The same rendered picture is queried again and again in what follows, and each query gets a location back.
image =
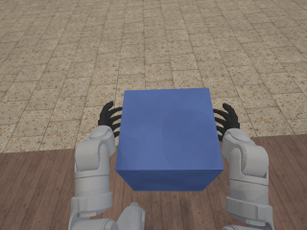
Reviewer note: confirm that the left robot hand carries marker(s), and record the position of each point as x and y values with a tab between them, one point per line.
105	119

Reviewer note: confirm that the carton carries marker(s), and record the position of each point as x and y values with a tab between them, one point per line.
168	140

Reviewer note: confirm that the robot left forearm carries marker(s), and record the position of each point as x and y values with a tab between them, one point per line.
91	172

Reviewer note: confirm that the robot left upper arm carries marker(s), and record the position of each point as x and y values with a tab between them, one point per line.
96	224

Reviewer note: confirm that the right robot hand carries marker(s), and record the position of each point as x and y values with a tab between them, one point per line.
231	120

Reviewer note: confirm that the robot right forearm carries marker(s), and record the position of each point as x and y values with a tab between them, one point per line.
248	197

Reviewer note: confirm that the robot left shin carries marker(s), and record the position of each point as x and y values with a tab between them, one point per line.
134	204

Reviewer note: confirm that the robot left thigh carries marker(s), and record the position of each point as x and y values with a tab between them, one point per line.
132	218

